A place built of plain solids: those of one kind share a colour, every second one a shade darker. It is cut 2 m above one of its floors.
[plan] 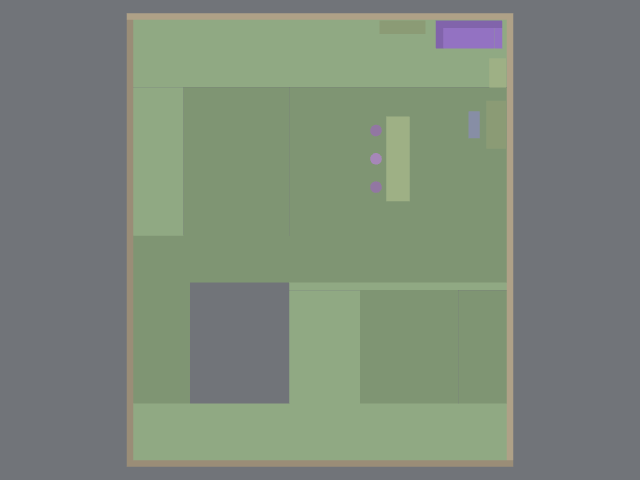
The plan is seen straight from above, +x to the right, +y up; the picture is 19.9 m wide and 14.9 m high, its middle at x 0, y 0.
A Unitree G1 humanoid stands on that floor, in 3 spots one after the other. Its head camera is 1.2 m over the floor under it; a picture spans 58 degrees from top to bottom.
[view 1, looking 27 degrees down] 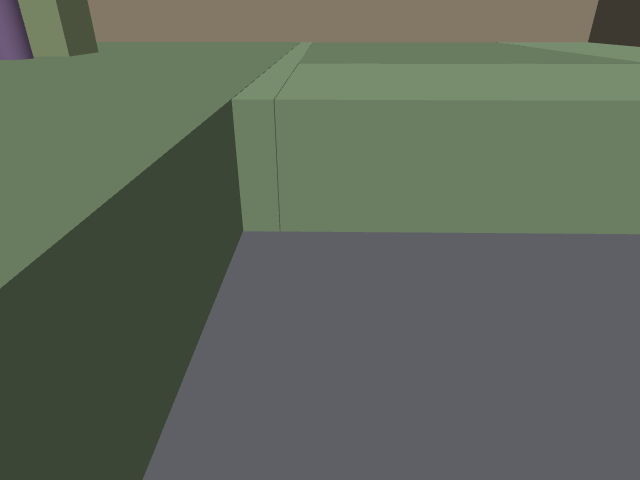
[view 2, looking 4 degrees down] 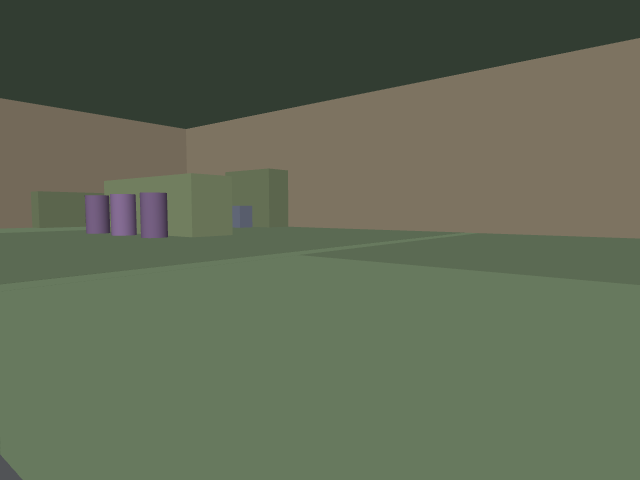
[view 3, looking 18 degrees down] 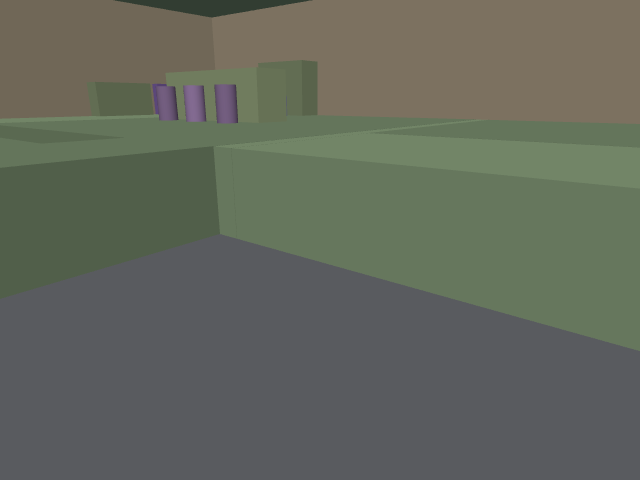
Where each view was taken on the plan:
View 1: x -3.43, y -1.85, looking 1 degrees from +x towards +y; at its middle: ground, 2.64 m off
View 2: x -1.56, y -4.05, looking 39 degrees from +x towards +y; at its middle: floor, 5.62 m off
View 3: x -3.43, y -4.44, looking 38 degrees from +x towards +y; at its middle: floor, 3.31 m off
